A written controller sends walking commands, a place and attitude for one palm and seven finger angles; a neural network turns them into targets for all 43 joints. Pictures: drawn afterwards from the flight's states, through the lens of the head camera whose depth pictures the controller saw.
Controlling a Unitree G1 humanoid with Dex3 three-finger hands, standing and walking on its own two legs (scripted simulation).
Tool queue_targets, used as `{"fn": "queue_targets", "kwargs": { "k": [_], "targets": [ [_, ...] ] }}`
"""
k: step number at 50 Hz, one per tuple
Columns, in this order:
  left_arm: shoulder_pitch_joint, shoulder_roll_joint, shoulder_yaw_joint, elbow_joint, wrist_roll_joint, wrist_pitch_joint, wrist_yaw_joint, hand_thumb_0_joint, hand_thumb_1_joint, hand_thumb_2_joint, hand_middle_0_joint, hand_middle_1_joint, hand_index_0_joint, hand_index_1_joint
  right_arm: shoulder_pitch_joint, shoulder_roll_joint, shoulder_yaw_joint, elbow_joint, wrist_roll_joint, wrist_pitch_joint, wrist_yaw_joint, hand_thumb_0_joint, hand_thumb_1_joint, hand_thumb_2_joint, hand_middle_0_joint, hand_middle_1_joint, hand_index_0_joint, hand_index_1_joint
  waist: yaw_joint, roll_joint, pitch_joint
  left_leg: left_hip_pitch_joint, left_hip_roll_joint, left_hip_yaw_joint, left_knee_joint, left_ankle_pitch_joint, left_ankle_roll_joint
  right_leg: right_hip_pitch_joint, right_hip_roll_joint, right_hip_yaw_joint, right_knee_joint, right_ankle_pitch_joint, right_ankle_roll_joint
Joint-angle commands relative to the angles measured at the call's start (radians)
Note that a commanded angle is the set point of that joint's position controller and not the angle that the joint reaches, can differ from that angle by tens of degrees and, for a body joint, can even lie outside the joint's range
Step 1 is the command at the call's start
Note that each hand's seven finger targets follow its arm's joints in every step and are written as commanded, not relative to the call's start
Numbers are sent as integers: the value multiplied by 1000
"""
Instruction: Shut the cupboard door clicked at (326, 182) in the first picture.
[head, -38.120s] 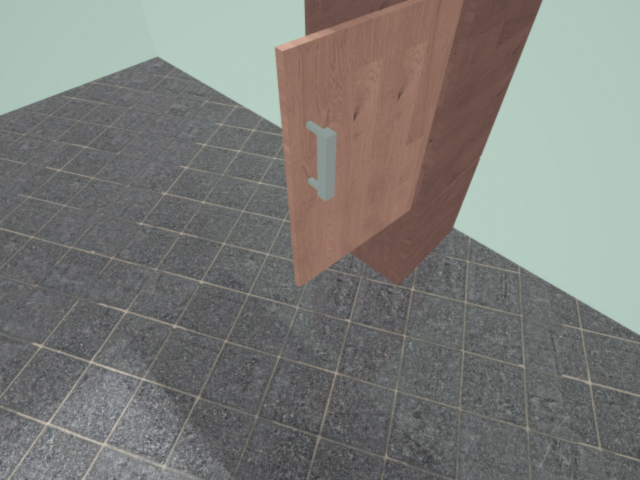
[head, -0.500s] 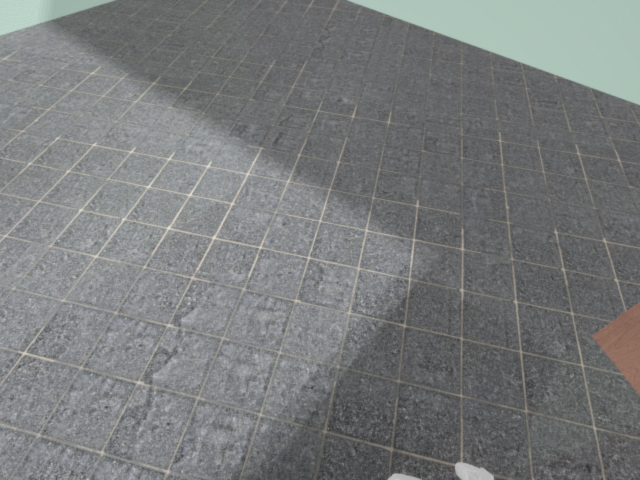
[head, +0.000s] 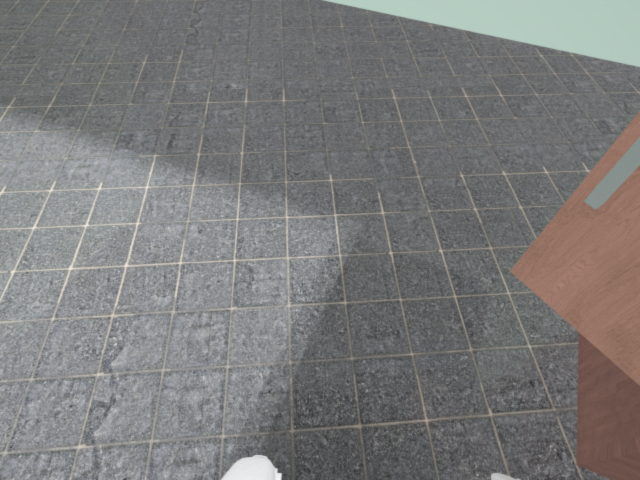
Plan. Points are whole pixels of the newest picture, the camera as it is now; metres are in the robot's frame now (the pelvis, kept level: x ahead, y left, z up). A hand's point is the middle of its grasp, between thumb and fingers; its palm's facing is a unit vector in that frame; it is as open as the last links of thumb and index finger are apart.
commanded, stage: turn to face it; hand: left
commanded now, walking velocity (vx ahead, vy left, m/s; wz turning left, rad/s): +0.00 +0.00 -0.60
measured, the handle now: (626, 168) +0.58 -0.43 +0.05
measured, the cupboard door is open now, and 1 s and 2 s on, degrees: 58 58 58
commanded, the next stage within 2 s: take the last steps up to it in 1.34 s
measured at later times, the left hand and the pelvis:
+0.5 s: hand (208, 449) +0.17 +0.17 -0.15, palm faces -0.32 -0.90 -0.29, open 7.4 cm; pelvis -0.01 +0.01 -0.01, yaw -20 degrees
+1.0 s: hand (217, 425) +0.20 +0.17 -0.17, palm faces -0.53 -0.82 -0.21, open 7.4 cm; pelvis +0.01 +0.04 +0.00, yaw -36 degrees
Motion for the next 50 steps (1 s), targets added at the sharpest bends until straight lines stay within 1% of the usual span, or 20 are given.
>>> {"fn": "queue_targets", "kwargs": {
  "k": [1,3,4,5,9,16,20,21,22,24,25,29,35,39,40,41,42,43,46,50],
  "targets": [
    [-62,194,56,-89,-4,-3,7,0,900,900,-200,-300,-200,-300,123,-87,-21,-59,9,-46,-13,0,-900,-900,200,300,200,300,-66,-122,-166,258,-12,16,-370,213,12,-38,-158,210,3,403,-89],
    [-30,99,33,-122,-19,5,-7,0,900,900,-200,-300,-200,-300,175,-255,-50,-65,-14,-59,-20,0,-900,-900,200,300,200,300,-70,351,-182,414,402,-368,-547,382,164,-311,52,-40,365,-341,31],
    [-67,140,34,-129,-9,7,-8,0,900,900,-200,-300,-200,-300,169,-254,-45,-77,-19,-50,-20,0,-900,-900,200,300,200,300,-82,260,-146,303,449,-371,-533,374,231,-274,-6,-27,526,-362,33],
    [-55,143,43,-134,-4,9,-18,0,900,900,-200,-300,-200,-300,117,-219,-34,-99,-27,-50,-20,0,-900,-900,200,300,200,300,-52,186,-111,228,421,-326,-554,330,251,-273,-24,-34,608,-315,43],
    [-48,135,48,-104,0,25,-49,0,900,900,-200,-300,-200,-300,9,-171,-17,-126,-25,-49,-21,0,-900,-900,200,300,200,300,-8,213,-64,191,284,-74,-518,331,198,-266,-60,-96,635,-192,64],
    [-122,100,26,-141,-4,15,-56,0,900,900,-200,-300,-200,-300,108,-197,-43,-80,-24,-46,-10,0,-900,-900,200,300,200,300,-58,230,-137,321,317,32,-432,494,203,-167,-54,-182,287,-173,56],
    [-15,136,33,-111,-3,1,-48,0,900,900,-200,-300,-200,-300,69,-210,-52,-86,-14,-38,3,0,-900,-900,200,300,200,300,2,176,-171,198,285,119,-250,416,117,93,-38,-202,-41,63,19],
    [42,209,43,-91,4,-11,-40,0,900,900,-200,-300,-200,-300,68,-171,-46,-97,-4,-36,8,0,-900,-900,200,300,200,300,31,-1,-196,77,215,168,-89,234,59,224,-155,-61,-156,175,-20],
    [76,312,64,-81,11,-22,-22,0,900,900,-200,-300,-200,-300,21,-89,-24,-147,-4,-35,11,0,-900,-900,200,300,200,300,58,-310,-152,-198,53,196,152,-214,1,291,-390,290,-203,447,-128],
    [75,303,58,-84,-5,-13,-2,0,900,900,-200,-300,-200,-300,-21,-122,-23,-158,-3,-17,5,0,-900,-900,200,300,200,300,51,-157,-114,-227,72,13,340,-150,14,179,-419,255,-201,425,-220],
    [9,271,60,-96,1,-15,7,0,900,900,-200,-300,-200,-300,1,-112,-24,-137,-5,-17,-2,0,-900,-900,200,300,200,300,18,-254,-126,-263,81,0,355,-104,9,196,-360,253,-190,389,-206],
    [-63,214,37,-122,-2,-21,6,0,900,900,-200,-300,-200,-300,45,-120,-25,-96,-6,-17,9,0,-900,-900,200,300,200,300,-23,-127,-150,-141,60,18,280,41,-14,130,-259,115,-140,448,-162],
    [-22,237,46,-103,4,-16,1,0,900,900,-200,-300,-200,-300,19,-99,-22,-115,-1,-24,3,0,-900,-900,200,300,200,300,-1,-124,-150,-71,18,27,41,-1,-12,123,-258,216,-129,401,-188],
    [-91,223,48,-105,-3,-5,-1,0,900,900,-200,-300,-200,-300,126,-99,-20,-86,7,-41,-6,0,-900,-900,200,300,200,300,-59,-139,-155,185,-2,21,-313,155,5,-36,-204,233,-39,351,-113],
    [-96,189,39,-120,-13,2,-5,0,900,900,-200,-300,-200,-300,166,-143,-24,-73,2,-53,-11,0,-900,-900,200,300,200,300,-74,-15,-170,312,68,-33,-452,200,27,-138,-117,165,35,215,-60],
    [-63,121,29,-136,-23,7,-14,0,900,900,-200,-300,-200,-300,182,-243,-40,-75,-14,-60,-13,0,-900,-900,200,300,200,300,-70,292,-182,403,313,-284,-543,258,109,-300,31,14,238,-138,6],
    [-90,135,27,-144,-12,8,-18,0,900,900,-200,-300,-200,-300,191,-273,-45,-83,-19,-54,-19,0,-900,-900,200,300,200,300,-82,327,-149,325,445,-362,-559,337,199,-318,18,-58,464,-344,29],
    [-86,155,34,-148,-7,7,-25,0,900,900,-200,-300,-200,-300,150,-249,-33,-108,-26,-50,-18,0,-900,-900,200,300,200,300,-61,217,-124,227,435,-309,-553,328,235,-277,-27,-33,579,-310,29],
    [-63,152,48,-100,1,19,-44,0,900,900,-200,-300,-200,-300,61,-177,-12,-125,-25,-58,-24,0,-900,-900,200,300,200,300,-18,204,-88,221,303,-102,-513,454,186,-297,-51,-63,688,-185,55],
    [-94,112,33,-105,-7,19,-51,0,900,900,-200,-300,-200,-300,129,-168,-18,-93,-24,-57,-26,0,-900,-900,200,300,200,300,-46,188,-144,369,286,-1,-450,623,197,-303,-58,-117,562,-168,67]
  ]
}}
